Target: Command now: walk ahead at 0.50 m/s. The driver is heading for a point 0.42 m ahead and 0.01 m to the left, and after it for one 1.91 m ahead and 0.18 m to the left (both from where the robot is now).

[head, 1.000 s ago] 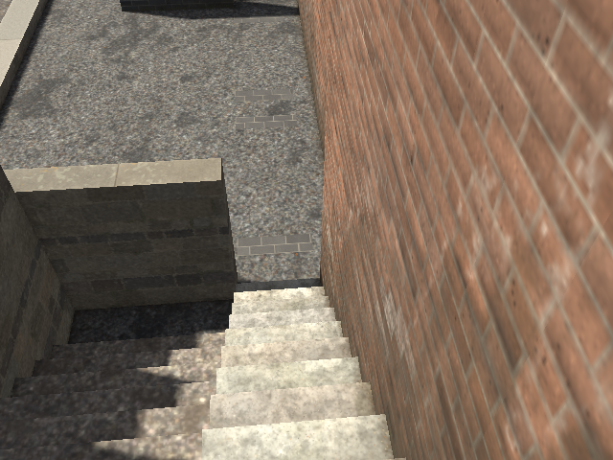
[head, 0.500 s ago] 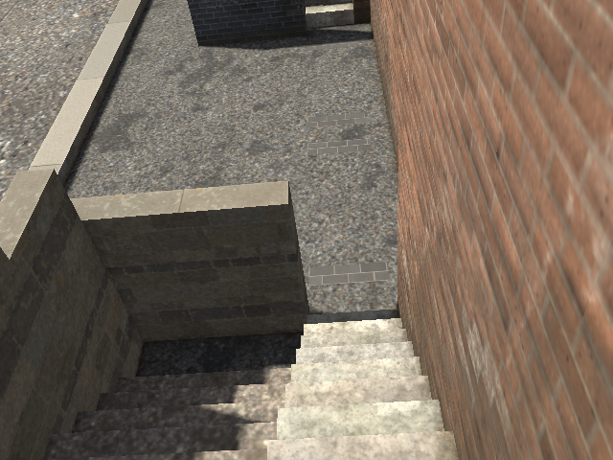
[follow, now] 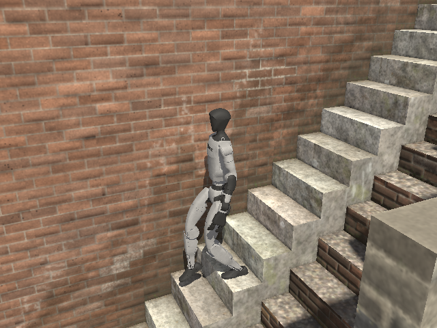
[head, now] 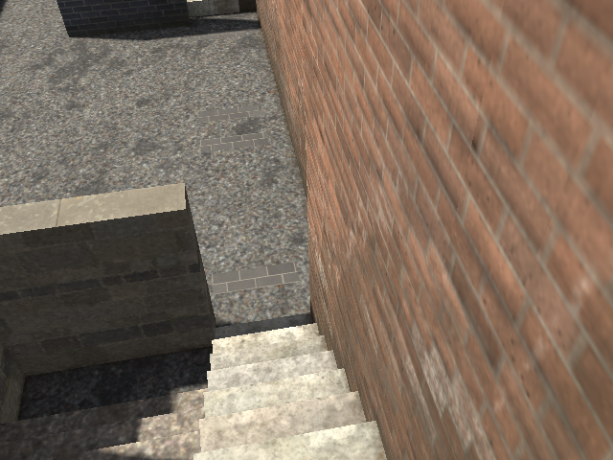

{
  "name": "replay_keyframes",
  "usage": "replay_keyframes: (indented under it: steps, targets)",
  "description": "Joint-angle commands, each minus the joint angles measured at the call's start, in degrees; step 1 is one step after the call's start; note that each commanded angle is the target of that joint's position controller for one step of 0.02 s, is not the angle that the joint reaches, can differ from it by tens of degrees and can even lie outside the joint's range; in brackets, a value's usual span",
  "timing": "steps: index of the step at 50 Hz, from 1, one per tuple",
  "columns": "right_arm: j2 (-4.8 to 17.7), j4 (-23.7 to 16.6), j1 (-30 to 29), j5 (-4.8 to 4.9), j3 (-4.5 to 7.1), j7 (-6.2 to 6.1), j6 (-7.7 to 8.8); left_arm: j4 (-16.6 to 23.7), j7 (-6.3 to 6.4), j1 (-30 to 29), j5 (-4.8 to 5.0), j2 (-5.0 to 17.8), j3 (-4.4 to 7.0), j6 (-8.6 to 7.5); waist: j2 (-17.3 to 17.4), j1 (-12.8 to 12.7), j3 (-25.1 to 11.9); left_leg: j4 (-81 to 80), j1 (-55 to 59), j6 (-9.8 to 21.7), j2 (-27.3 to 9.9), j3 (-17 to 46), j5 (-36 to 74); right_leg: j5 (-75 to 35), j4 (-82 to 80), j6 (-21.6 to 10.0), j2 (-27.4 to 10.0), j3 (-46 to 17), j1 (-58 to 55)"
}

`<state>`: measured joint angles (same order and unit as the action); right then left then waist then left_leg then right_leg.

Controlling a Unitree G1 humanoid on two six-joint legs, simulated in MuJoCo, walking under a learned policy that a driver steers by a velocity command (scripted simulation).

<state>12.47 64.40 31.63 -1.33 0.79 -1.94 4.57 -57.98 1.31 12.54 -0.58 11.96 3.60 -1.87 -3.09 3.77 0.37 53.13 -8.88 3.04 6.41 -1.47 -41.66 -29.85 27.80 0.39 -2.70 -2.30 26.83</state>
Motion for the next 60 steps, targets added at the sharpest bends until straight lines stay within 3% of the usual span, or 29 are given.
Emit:
replay_keyframes:
  steps: [1,4,5,6,8,9,10,11,13,15,17,21,24,28,30,31,32,33,35,36,38,40,43,45,47,50,52,55,60]
  targets:
    - [5.01,-2.41,-5.67,-1.96,0.72,0.27,0.17,0.43,-0.43,6.11,0.84,3.66,0.56,-0.50,7.60,-1.66,6.52,-0.42,-12.44,11.20,-11.18,16.92,26.91,-8.08,-2.56,-1.07,-2.38,-0.61,-12.44]
    - [6.45,-1.64,-0.25,-2.67,0.62,0.18,-2.34,-1.75,0.50,15.55,0.32,8.53,2.17,-1.05,-0.95,-4.10,9.13,17.68,-7.49,9.74,-7.58,12.96,34.52,12.64,-23.11,-2.13,-4.15,2.37,-19.83]
    - [6.91,-0.14,1.12,-3.56,1.26,0.31,-3.10,-3.38,0.27,19.44,-1.15,10.13,2.74,-1.08,-2.76,-4.84,6.55,36.05,-15.63,8.97,-3.57,11.25,24.03,12.73,-18.59,-2.03,-6.33,-0.23,-30.48]
    - [1.88,-0.96,7.56,-1.98,0.75,1.30,-2.88,-4.77,-1.24,26.17,-1.67,11.99,2.53,-1.33,-12.17,-2.97,-1.82,55.40,-29.40,6.06,2.14,5.51,-14.02,-19.53,4.42,-5.56,-13.55,-2.64,-46.84]
    - [3.51,-4.07,1.20,-3.40,0.44,0.20,-3.72,-4.40,-2.94,31.16,1.84,9.52,1.36,-2.55,-4.21,-5.47,-1.86,61.04,-52.30,3.82,-0.53,5.06,-8.82,7.99,9.34,-12.06,-19.04,-14.35,-45.61]
    - [2.28,-7.98,-6.06,-4.94,-0.21,1.00,-3.97,-6.54,-0.93,29.94,4.05,16.45,3.53,-2.62,-14.49,-6.53,-0.82,62.00,-57.46,2.26,-2.11,4.82,-4.18,41.58,-0.68,-23.49,-25.64,-31.04,-37.08]
    - [5.81,-7.91,-13.51,-5.13,0.61,0.98,-4.37,-6.13,-0.36,28.35,3.71,9.25,1.42,-2.22,-4.99,-7.17,5.27,60.82,-59.48,1.75,-3.31,6.42,-0.80,52.32,-4.81,-21.77,-22.55,-30.12,-28.29]
    - [5.36,-9.16,-15.01,-3.80,0.26,1.02,-4.55,-4.05,0.31,24.56,1.91,7.13,-0.27,-2.43,-3.05,-5.42,8.48,45.09,-53.75,0.20,-4.76,9.88,15.31,53.49,-3.46,-18.82,-19.96,-24.56,-17.44]
    - [3.00,-10.01,-18.46,-2.28,-0.57,2.06,-5.45,-2.19,2.62,15.88,2.26,-0.21,-3.95,-3.45,1.46,-0.17,12.53,21.89,-39.11,-4.56,-5.68,11.60,38.72,48.48,-3.07,-11.79,-12.34,-12.36,5.42]
    - [-1.26,-7.09,-14.19,-3.31,-1.38,1.52,-7.41,-2.57,3.45,16.61,2.74,6.14,-2.99,-4.04,-4.17,0.31,6.08,25.88,-26.11,-6.12,-4.03,7.36,46.24,30.37,0.01,-13.50,-12.89,-11.78,8.47]
    - [3.83,-9.21,-16.56,-2.54,0.01,1.55,-7.36,-3.55,3.35,18.07,5.26,4.38,-2.57,-4.98,-3.14,0.42,4.23,15.15,-31.88,-4.92,-5.83,12.17,58.41,33.30,7.48,-9.37,-7.82,-7.39,0.95]
    - [3.13,-14.64,-25.69,-4.19,0.07,3.18,-6.59,-3.20,4.32,17.07,4.30,2.42,-2.34,-3.78,-0.20,-2.91,5.48,-1.29,-29.33,-4.30,-7.72,9.01,75.08,58.37,15.57,-11.48,-6.16,-10.32,0.39]
    - [0.06,-16.68,-30.31,-0.73,-0.95,3.67,-5.10,-0.86,5.47,17.54,2.91,2.83,-1.89,-3.01,2.62,-7.36,8.21,-19.01,-16.52,-4.70,-8.17,5.21,77.13,58.31,19.99,-9.20,-4.99,-5.63,7.65]
    - [3.00,-12.40,-17.57,-1.01,0.28,3.02,-3.89,0.08,4.05,15.17,1.93,3.84,-1.57,-1.02,-5.90,-6.63,6.06,-21.71,-3.49,-3.28,-7.59,3.32,66.19,39.47,36.83,-8.79,-5.02,-4.28,9.73]
    - [7.08,-7.72,-2.57,1.73,1.70,4.06,-1.36,-0.35,4.20,19.10,-0.63,6.74,0.35,1.11,8.31,-0.73,6.34,-54.09,5.14,-2.25,-12.88,4.32,77.32,46.19,59.06,-8.75,4.50,2.39,2.71]
    - [12.99,-3.98,5.23,-0.12,2.99,4.41,-0.18,0.02,3.96,23.76,2.32,3.42,0.61,1.37,20.29,-3.68,-0.57,-28.51,30.83,1.86,-21.60,8.50,125.24,83.59,82.71,-4.11,10.40,5.59,26.22]
    - [12.72,-5.76,2.07,1.02,2.36,3.88,-0.68,2.06,4.05,24.20,4.34,2.46,-0.52,0.80,24.56,-5.06,-9.20,-12.10,42.16,6.10,-27.98,12.53,139.46,91.10,92.74,-2.38,6.87,5.53,38.59]
    - [9.45,-7.76,0.22,2.93,1.47,3.91,-1.39,2.02,4.01,19.68,3.70,3.82,-1.10,1.04,19.14,-2.66,-13.71,-13.40,39.47,6.63,-27.83,12.88,131.95,86.62,94.55,-2.41,6.23,4.94,38.93]
    - [6.83,-8.99,-4.27,-0.01,0.03,2.91,-1.70,1.74,4.07,13.87,2.40,1.97,-1.65,1.71,10.10,-4.02,-11.74,-20.54,22.10,10.86,-26.80,15.29,96.97,70.55,84.95,-2.73,3.82,-0.96,30.75]
    - [9.39,-9.99,-9.48,-1.09,0.41,1.77,-2.02,2.04,3.67,16.10,2.51,-0.16,-2.90,3.79,13.35,-7.34,-12.65,-26.19,9.02,15.34,-29.90,19.48,74.01,64.88,80.56,-1.59,2.23,-0.55,22.08]
    - [4.10,-9.45,-9.38,-1.99,-2.05,2.62,-0.92,1.95,4.72,9.73,1.38,1.42,-1.96,6.05,7.76,-6.32,-1.43,-25.53,-3.93,13.42,-23.78,15.06,62.32,53.70,70.75,-0.08,5.31,-4.88,22.87]
    - [2.63,-8.29,-9.27,0.16,-3.52,2.41,-0.24,1.35,4.34,9.13,0.19,0.84,-2.00,6.66,11.05,-6.84,-1.41,-24.28,-8.07,13.13,-22.71,15.60,57.47,50.39,65.32,0.26,6.10,-4.60,19.67]
    - [-1.92,-9.97,-19.02,3.93,-5.97,1.45,-0.30,1.56,1.39,5.72,-0.13,-0.04,-3.13,6.44,7.25,-10.68,6.67,-32.51,-22.12,2.12,-12.04,2.34,22.70,28.06,15.60,1.80,4.99,2.40,1.79]
    - [1.16,-8.04,-7.05,1.74,-4.85,0.74,0.60,0.92,1.27,0.29,-1.48,2.46,-2.32,4.54,3.66,-2.11,11.76,-32.12,-5.22,-0.28,-12.12,3.66,39.97,30.00,2.65,0.65,8.12,4.01,7.85]
    - [8.46,-4.69,-4.26,0.52,-2.63,0.83,1.06,2.14,0.08,-0.20,0.81,-0.31,-3.10,3.92,12.28,-2.90,5.83,-30.21,0.72,1.37,-15.84,8.12,70.94,38.30,-0.41,2.17,7.51,4.22,-6.60]
    - [4.31,-7.04,-10.79,0.66,-2.93,2.54,1.06,-3.77,0.90,16.53,0.76,-0.90,-3.85,4.37,13.49,-9.44,-0.94,-27.79,-18.19,2.27,-13.90,6.42,48.23,22.45,5.28,0.18,1.40,-1.88,-31.26]
    - [1.56,-6.68,-4.81,0.87,-3.13,2.76,-0.94,-2.38,0.55,10.64,0.25,3.49,-3.58,4.95,4.82,-3.96,3.37,-29.28,-18.25,0.01,-9.88,6.69,25.42,8.85,0.79,-2.59,-5.54,-5.87,-28.13]
    - [1.55,-6.96,-8.55,-1.67,-3.44,3.08,-4.37,-0.50,0.16,3.20,1.49,2.20,-4.75,5.03,0.31,-2.95,4.56,-30.37,-6.41,-1.43,-9.56,6.57,24.50,35.57,-8.43,-1.66,-6.03,-8.48,-13.09]
    - [2.51,-7.53,-11.29,-1.50,-3.33,3.25,-4.47,-2.74,0.48,5.67,1.39,1.28,-5.37,3.11,0.32,-2.99,2.56,-30.80,-3.41,-1.30,-10.71,6.86,26.09,37.71,-9.54,-0.07,-2.89,-5.33,-14.12]
